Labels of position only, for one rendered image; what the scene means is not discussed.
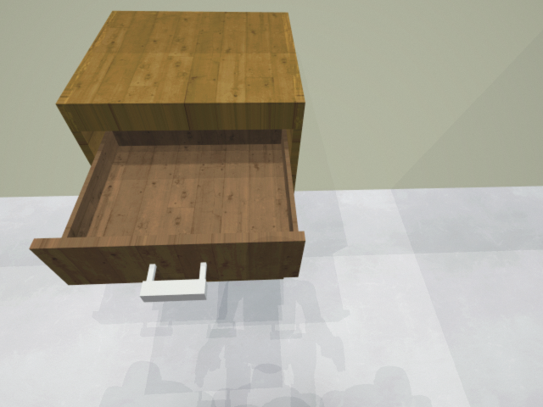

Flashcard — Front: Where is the drawer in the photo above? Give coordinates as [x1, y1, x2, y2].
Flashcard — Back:
[29, 129, 305, 285]

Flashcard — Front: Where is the cabinet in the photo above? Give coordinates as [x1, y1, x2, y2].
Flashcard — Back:
[56, 11, 305, 282]

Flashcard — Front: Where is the handle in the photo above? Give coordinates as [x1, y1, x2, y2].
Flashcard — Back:
[140, 262, 208, 303]

